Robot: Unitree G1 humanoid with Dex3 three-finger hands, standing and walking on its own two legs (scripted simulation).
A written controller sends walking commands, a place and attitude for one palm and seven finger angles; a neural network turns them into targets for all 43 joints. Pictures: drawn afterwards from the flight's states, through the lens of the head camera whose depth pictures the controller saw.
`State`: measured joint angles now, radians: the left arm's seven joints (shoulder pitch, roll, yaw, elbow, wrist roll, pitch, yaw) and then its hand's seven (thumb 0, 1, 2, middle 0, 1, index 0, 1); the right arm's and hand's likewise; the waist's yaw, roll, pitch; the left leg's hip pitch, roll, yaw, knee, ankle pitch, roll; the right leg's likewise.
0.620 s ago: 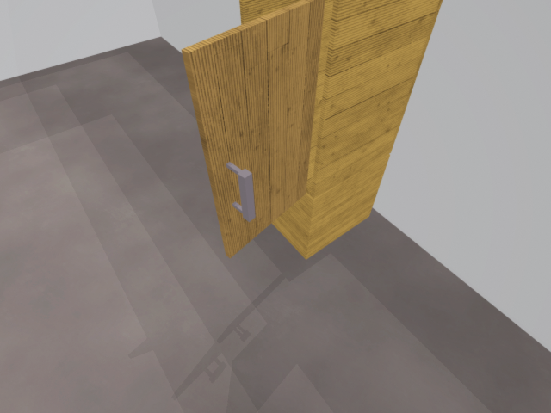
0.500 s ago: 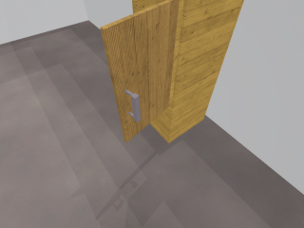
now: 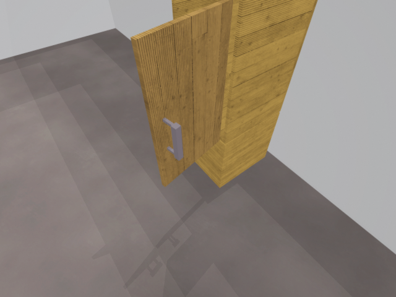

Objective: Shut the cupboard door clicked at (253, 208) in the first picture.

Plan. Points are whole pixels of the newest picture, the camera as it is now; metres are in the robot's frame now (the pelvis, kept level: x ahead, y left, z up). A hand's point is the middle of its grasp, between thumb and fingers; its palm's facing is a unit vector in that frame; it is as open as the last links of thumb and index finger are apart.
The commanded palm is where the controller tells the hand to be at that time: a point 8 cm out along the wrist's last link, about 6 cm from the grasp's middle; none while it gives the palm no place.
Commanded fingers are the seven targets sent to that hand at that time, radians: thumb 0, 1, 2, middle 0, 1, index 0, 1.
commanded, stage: look at it before walking up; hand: left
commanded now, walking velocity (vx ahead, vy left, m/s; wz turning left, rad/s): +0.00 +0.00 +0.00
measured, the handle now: (172, 139) +0.57 +0.12 -0.08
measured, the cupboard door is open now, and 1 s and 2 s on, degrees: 100 100 100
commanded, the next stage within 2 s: walk around to get in front in 0.22 s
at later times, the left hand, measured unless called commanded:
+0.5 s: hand out of the picture +0.00 +0.19 -0.18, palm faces +0.01 -0.97 -0.24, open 7.4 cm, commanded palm none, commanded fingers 0.00 0.90 0.90 -0.20 -0.30 -0.20 -0.30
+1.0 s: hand out of the picture +0.08 +0.16 -0.16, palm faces -0.23 -0.92 -0.30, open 7.4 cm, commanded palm none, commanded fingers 0.00 0.90 0.90 -0.20 -0.30 -0.20 -0.30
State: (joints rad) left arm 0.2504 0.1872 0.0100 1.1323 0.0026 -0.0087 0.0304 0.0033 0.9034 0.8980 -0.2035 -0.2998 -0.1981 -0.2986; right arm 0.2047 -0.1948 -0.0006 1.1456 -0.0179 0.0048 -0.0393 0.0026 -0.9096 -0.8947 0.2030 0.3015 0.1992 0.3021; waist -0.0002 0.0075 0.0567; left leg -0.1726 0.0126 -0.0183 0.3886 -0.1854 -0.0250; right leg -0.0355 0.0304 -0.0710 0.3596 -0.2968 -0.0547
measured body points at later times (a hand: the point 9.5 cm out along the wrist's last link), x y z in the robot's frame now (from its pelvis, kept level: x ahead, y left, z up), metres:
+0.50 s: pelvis +0.00 +0.00 +0.00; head +0.02 -0.01 +0.45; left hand +0.01 +0.24 -0.16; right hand +0.01 -0.24 -0.17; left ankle +0.02 +0.14 -0.74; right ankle -0.06 -0.08 -0.74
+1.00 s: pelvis -0.03 -0.03 -0.01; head +0.02 -0.07 +0.44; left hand +0.09 +0.21 -0.14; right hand -0.02 -0.30 -0.16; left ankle +0.00 +0.12 -0.68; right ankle -0.06 -0.10 -0.74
